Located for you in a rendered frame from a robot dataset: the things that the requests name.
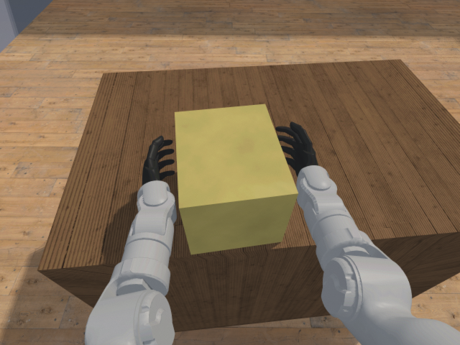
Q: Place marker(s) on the robot left forearm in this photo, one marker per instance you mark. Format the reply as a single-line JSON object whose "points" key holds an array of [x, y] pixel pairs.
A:
{"points": [[147, 251]]}

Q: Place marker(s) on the carton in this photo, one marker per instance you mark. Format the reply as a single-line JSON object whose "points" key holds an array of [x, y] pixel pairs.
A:
{"points": [[235, 188]]}

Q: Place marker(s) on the robot right upper arm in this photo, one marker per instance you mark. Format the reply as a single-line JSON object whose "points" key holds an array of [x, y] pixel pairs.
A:
{"points": [[371, 296]]}

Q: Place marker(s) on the right robot hand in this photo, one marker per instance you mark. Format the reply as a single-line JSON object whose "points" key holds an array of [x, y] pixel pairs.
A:
{"points": [[302, 152]]}

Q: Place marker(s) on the pedestal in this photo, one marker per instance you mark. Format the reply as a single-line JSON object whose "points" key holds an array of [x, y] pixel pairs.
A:
{"points": [[392, 149]]}

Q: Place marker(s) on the left robot hand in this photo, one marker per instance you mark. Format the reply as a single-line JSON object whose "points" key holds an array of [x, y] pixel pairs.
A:
{"points": [[151, 169]]}

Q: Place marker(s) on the robot left upper arm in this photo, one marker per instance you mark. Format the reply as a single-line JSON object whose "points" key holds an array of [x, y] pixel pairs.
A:
{"points": [[139, 318]]}

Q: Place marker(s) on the robot right forearm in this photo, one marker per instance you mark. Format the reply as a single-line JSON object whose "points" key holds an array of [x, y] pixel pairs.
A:
{"points": [[330, 224]]}

